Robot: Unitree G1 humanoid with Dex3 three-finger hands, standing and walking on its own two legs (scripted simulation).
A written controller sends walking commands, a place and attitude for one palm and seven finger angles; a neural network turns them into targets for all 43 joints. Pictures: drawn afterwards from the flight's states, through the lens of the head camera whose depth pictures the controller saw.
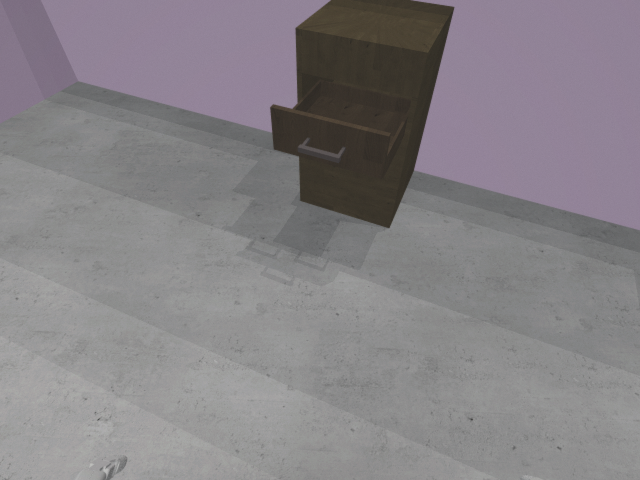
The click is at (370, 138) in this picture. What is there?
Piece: drawer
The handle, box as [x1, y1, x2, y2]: [298, 137, 345, 162]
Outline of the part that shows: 298,146 298,151 336,162 340,160 340,156 345,149 345,147 342,147 337,154 312,148 306,145 309,141 309,138 307,137 303,143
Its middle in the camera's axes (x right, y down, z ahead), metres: +0.00 -0.28 +1.20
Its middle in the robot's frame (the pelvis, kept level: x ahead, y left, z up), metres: +1.06 +0.04 -0.23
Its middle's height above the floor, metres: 0.54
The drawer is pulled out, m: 0.25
